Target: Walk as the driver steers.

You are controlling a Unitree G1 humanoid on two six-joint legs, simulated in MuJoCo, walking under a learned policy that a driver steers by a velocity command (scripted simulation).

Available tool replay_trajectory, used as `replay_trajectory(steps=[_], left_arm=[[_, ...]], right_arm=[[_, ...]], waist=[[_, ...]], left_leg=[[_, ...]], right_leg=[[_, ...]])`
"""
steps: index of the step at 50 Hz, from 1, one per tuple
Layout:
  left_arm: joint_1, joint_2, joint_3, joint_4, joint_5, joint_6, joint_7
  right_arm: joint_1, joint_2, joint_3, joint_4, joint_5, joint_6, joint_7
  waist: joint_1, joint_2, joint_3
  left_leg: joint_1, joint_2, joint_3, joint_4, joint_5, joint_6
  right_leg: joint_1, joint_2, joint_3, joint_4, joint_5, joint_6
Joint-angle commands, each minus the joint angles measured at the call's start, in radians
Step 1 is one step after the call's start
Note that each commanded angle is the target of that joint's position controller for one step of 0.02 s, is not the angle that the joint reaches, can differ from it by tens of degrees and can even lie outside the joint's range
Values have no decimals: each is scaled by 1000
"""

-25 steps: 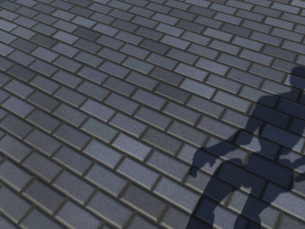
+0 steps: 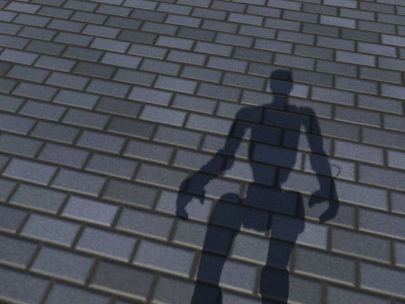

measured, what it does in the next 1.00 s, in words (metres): walks ahead: right foot, then left foot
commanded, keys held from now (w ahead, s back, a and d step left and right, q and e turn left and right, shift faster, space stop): e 0.10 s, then w+e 0.10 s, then w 0.10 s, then w+q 0.24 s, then q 0.46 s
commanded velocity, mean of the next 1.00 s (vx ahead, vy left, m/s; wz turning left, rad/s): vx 0.21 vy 0.00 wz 0.04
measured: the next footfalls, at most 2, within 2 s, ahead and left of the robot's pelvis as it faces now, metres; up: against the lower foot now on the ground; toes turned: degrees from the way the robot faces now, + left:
right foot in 0.06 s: +0.02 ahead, -0.10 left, +0.00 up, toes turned -4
left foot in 0.62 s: +0.26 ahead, +0.07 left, +0.00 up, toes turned -4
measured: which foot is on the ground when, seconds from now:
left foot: down 0.00-0.06, up 0.08-0.60, down 0.62-1.00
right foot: up 0.00-0.04, down 0.06-0.62, up 0.64-1.00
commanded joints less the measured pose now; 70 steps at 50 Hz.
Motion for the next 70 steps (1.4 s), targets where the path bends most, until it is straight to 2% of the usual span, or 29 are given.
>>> replay_trajectory(steps=[1,2,3,4,5,6,8,10,13,17,26,28,30,31,32,33,34,36,37,46,58,60,62,63,64,65,66,68,70], left_arm=[[1,70,15,-78,-3,-18,2],[31,70,15,-72,5,-28,8],[65,120,28,-67,19,-42,18],[87,291,65,-87,18,-57,23],[186,288,74,-59,-2,-59,21],[175,239,63,-51,-3,-56,24],[56,152,38,-69,2,-42,32],[52,133,31,-75,5,-47,35],[109,142,32,-47,9,-80,30],[161,133,23,-9,16,-109,33],[222,148,22,49,30,-153,43],[204,147,20,58,31,-157,46],[174,144,16,63,19,-153,48],[179,136,10,60,13,-154,53],[167,86,-9,-3,-2,-157,53],[195,75,-9,-14,21,-153,56],[184,100,-5,6,37,-139,57],[140,96,-7,4,26,-135,49],[137,101,-6,2,33,-124,48],[10,91,-8,-59,28,-61,49],[-121,117,-24,-122,0,-76,65],[-69,122,-25,-110,-3,-84,70],[30,119,-24,-87,18,-101,77],[64,169,-16,-95,30,-107,85],[72,255,-1,-88,26,-91,81],[86,214,2,-67,15,-88,69],[60,146,-14,-69,16,-93,59],[21,120,-21,-57,24,-104,52],[70,126,-17,-24,19,-123,47]], right_arm=[[19,-196,-55,-34,5,-4,8],[10,-196,-57,-32,11,-3,8],[40,-178,-56,-28,9,-5,10],[32,-79,-30,-96,2,-1,15],[-55,-100,-27,-109,-2,16,-3],[-46,-115,-31,-104,2,21,0],[-60,-147,-42,-96,0,6,22],[-46,-152,-45,-83,-19,0,42],[-39,-118,-37,-68,-16,-13,56],[-82,-98,-28,-66,-12,-27,61],[-170,-94,-19,-108,2,-46,80],[-143,-88,-18,-112,0,-50,80],[1,-89,-27,-70,-5,-61,67],[130,-135,-47,-35,-16,-70,55],[258,-264,-78,-38,-28,-76,43],[238,-298,-80,-35,7,-71,49],[202,-242,-73,-30,41,-67,53],[91,-156,-51,-62,32,-62,53],[65,-137,-45,-67,32,-58,50],[156,-169,-59,-50,27,-30,23],[171,-194,-74,-66,7,8,3],[126,-189,-71,-75,10,11,4],[96,-171,-60,-77,23,0,7],[155,-88,-36,-82,22,-10,11],[214,-105,-41,-93,11,-2,7],[206,-163,-48,-71,-22,-2,5],[154,-164,-47,-59,-21,-6,16],[113,-141,-40,-58,-16,-15,42],[99,-135,-32,-47,-23,-25,61]], waist=[[-2,175,-91],[29,141,-98],[48,20,-126],[27,-289,-130],[111,-190,-162],[80,-117,-128],[36,-103,-34],[37,-138,-26],[41,-88,-36],[68,-111,-21],[88,-72,60],[62,-75,65],[-18,-39,-18],[-67,6,-119],[-99,181,-231],[-44,243,-245],[-20,106,-184],[18,23,-84],[36,40,-75],[6,69,-121],[-21,101,-93],[3,114,-94],[64,70,-133],[49,-135,-207],[19,-279,-193],[17,-164,-113],[20,-82,-44],[8,-126,5],[17,-137,-25]], left_leg=[[98,236,-131,13,609,148],[45,219,-94,84,524,105],[-69,176,-40,236,337,42],[-375,1,44,483,-251,-48],[-399,-38,-110,626,-379,-44],[-424,-11,-148,680,-314,-37],[-449,26,-166,585,-143,-26],[-441,11,-148,554,-54,-38],[-448,7,-133,467,7,-52],[-447,17,-114,326,60,-54],[-410,8,-112,178,44,29],[-333,-14,-87,137,29,56],[-87,-94,-40,20,91,85],[94,-74,-103,-15,120,114],[300,204,-505,-95,169,218],[345,351,-809,-162,554,318],[268,323,-669,-111,634,326],[118,209,-460,-121,774,264],[81,165,-413,-134,808,235],[101,92,-418,-116,851,175],[164,82,-614,5,889,167],[113,55,-622,22,831,133],[-21,-11,-597,92,533,80],[-119,-95,-467,285,128,46],[-327,-267,-322,410,-395,37],[-385,-181,-310,532,-356,35],[-391,-148,-317,551,-262,34],[-371,-113,-277,513,-144,14],[-357,-100,-231,512,-59,1]], right_leg=[[28,33,-68,-174,62,-28],[114,40,-62,-312,192,-42],[244,-24,75,-428,309,-69],[377,-352,511,-437,779,-194],[332,-404,529,-413,926,-330],[318,-344,465,-429,699,-339],[243,-211,404,-525,152,-257],[241,-164,409,-581,26,-248],[277,-166,391,-599,76,-254],[288,-178,367,-629,81,-251],[299,-260,270,-647,130,-241],[289,-259,211,-588,337,-217],[249,-194,92,-333,794,-157],[184,-138,26,-106,848,-116],[-60,-29,-66,264,516,-48],[-258,95,-2,441,-112,-33],[-263,12,81,514,-68,-37],[-252,-46,76,453,43,-29],[-231,-59,70,409,72,-17],[-308,-38,58,266,203,48],[-217,30,108,-12,130,4],[-73,37,101,-149,150,-13],[210,7,117,-380,282,-50],[366,-216,359,-444,208,-113],[397,-385,693,-512,165,-242],[313,-394,734,-526,5,-283],[239,-332,642,-544,-128,-261],[179,-231,477,-597,-87,-203],[205,-182,397,-598,58,-201]])
Keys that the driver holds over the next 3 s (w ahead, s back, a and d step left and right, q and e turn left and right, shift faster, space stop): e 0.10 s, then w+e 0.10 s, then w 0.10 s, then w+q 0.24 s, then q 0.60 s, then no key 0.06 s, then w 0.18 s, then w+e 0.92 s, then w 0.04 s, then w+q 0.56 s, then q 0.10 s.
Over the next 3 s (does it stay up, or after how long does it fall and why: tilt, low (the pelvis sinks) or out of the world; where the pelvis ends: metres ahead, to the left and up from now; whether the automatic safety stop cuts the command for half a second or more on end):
stays up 1.10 0.03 0.00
